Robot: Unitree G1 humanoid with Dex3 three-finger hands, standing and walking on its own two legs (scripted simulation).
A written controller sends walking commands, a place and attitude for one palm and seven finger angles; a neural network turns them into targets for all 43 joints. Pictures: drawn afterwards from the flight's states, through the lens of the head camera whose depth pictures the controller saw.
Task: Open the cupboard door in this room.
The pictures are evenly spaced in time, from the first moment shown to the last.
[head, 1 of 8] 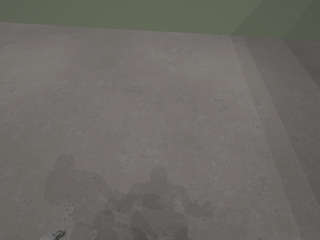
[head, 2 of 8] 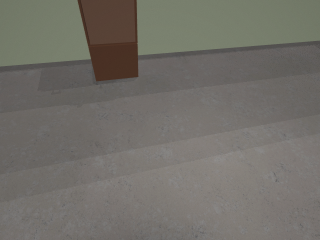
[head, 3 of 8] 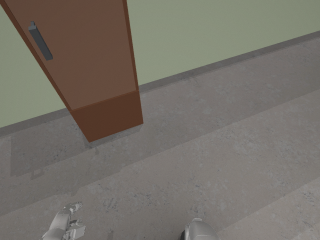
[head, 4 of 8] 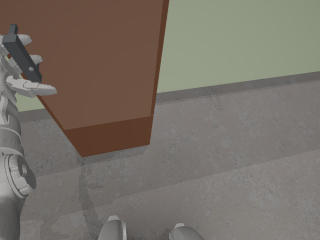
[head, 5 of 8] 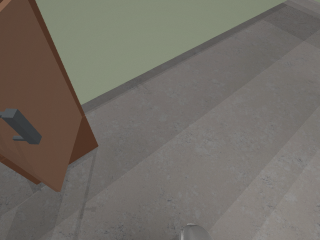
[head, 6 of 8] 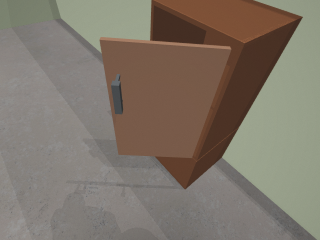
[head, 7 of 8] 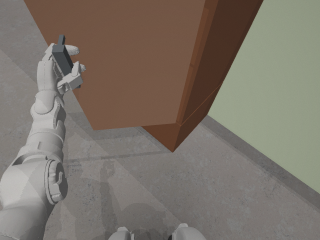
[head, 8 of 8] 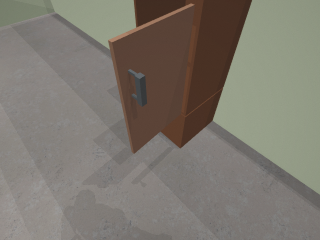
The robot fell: no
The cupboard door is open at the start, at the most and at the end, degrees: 0 94 94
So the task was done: yes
